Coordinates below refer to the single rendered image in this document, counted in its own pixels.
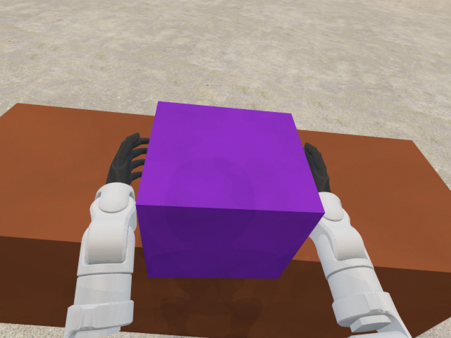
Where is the pedestal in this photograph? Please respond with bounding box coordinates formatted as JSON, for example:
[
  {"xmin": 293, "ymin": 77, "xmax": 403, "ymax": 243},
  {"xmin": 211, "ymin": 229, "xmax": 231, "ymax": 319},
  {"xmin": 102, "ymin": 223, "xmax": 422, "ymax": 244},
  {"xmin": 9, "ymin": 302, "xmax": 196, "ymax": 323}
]
[{"xmin": 0, "ymin": 103, "xmax": 451, "ymax": 338}]

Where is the left robot forearm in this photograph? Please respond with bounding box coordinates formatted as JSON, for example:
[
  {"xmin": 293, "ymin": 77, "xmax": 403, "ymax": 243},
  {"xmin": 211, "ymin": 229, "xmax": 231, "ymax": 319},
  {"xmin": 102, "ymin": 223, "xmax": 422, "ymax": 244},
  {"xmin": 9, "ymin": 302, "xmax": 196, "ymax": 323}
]
[{"xmin": 63, "ymin": 182, "xmax": 137, "ymax": 338}]

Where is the right robot forearm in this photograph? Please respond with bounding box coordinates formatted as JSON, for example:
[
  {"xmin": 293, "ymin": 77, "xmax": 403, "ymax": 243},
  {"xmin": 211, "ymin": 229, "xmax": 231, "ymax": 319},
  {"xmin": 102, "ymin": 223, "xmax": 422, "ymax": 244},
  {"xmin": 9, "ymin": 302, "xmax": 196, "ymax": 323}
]
[{"xmin": 309, "ymin": 192, "xmax": 412, "ymax": 338}]

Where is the right robot hand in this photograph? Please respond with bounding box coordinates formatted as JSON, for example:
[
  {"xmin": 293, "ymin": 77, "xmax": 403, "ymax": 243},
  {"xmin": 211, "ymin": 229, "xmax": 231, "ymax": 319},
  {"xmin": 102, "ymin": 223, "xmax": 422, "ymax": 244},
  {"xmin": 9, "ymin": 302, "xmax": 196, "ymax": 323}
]
[{"xmin": 303, "ymin": 142, "xmax": 331, "ymax": 193}]

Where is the left robot hand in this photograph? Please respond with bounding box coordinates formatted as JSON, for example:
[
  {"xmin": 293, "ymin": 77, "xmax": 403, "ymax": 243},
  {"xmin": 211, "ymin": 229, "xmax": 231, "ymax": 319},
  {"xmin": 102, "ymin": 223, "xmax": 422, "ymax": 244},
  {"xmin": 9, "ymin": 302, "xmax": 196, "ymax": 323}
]
[{"xmin": 106, "ymin": 132, "xmax": 150, "ymax": 185}]

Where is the carton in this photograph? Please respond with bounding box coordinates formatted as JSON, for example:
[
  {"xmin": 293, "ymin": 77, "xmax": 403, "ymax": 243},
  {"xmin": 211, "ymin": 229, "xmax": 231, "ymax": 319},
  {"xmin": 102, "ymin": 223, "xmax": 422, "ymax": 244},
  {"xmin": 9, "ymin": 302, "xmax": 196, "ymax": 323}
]
[{"xmin": 135, "ymin": 101, "xmax": 325, "ymax": 279}]

